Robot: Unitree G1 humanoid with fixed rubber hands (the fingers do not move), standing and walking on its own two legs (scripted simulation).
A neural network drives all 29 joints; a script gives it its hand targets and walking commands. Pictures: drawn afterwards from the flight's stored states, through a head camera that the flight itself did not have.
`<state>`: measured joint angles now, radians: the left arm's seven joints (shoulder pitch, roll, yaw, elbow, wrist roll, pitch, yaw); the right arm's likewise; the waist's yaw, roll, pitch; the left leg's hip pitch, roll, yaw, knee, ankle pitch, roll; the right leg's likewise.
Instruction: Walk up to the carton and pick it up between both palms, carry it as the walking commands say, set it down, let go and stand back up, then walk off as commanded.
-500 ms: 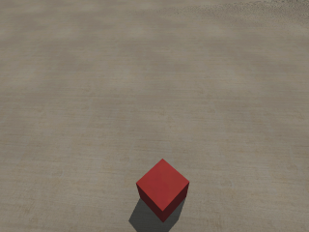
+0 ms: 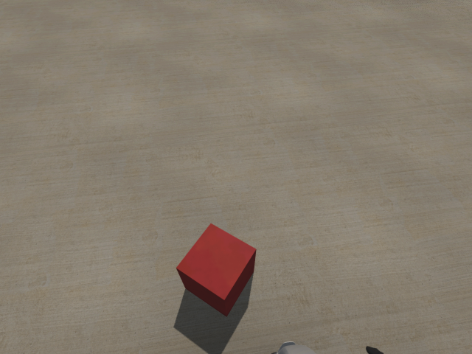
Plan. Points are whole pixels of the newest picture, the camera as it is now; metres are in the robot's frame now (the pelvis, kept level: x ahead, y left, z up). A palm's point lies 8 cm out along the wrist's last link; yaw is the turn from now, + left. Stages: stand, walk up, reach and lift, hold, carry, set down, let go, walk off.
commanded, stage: walk up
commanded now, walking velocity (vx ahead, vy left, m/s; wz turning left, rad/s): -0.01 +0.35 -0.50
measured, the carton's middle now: (218, 270) +0.51 +0.10 -0.65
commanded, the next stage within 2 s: none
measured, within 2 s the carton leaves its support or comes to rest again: neither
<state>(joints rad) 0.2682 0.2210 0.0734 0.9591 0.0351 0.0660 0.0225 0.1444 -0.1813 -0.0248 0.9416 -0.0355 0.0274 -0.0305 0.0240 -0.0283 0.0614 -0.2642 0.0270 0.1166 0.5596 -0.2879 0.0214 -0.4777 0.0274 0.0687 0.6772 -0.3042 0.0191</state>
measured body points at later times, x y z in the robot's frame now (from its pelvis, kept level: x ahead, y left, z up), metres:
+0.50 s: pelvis +0.02 +0.12 +0.01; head +0.05 +0.11 +0.46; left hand +0.07 +0.39 -0.13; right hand +0.06 -0.15 -0.13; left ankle +0.08 +0.28 -0.71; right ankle -0.01 -0.07 -0.73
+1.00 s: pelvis +0.10 +0.26 +0.01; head +0.11 +0.21 +0.46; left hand +0.27 +0.46 -0.12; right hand +0.01 +0.05 -0.16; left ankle +0.15 +0.38 -0.66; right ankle +0.06 +0.17 -0.73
